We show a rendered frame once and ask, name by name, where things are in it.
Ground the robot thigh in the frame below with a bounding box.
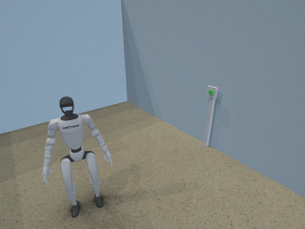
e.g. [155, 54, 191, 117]
[84, 151, 99, 185]
[60, 155, 76, 193]

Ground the right robot hand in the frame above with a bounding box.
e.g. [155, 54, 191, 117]
[42, 166, 53, 184]

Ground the left robot thigh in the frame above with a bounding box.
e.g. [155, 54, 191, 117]
[84, 151, 99, 185]

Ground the left robot forearm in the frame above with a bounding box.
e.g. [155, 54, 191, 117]
[95, 129, 109, 153]

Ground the robot left upper arm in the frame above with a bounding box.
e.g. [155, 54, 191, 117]
[80, 114, 99, 136]

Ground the panel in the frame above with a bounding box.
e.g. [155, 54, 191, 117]
[203, 86, 218, 147]

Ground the left robot hand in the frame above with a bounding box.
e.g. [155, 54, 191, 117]
[103, 150, 112, 167]

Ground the right robot thigh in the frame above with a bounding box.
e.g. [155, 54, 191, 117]
[60, 155, 76, 193]

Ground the robot right upper arm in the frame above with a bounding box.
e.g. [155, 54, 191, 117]
[47, 118, 59, 146]

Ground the right robot forearm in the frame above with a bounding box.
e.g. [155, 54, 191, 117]
[43, 139, 53, 166]

